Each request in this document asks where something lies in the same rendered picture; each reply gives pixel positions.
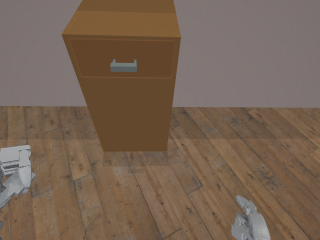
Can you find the drawer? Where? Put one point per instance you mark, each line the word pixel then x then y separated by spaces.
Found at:
pixel 94 56

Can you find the handle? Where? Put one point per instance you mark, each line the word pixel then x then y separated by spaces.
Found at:
pixel 123 67

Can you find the cabinet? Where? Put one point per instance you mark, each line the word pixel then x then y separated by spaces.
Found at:
pixel 130 114

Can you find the right robot hand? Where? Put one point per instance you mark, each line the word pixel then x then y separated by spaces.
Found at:
pixel 253 227

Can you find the left robot hand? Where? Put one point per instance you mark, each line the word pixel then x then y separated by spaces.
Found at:
pixel 15 164

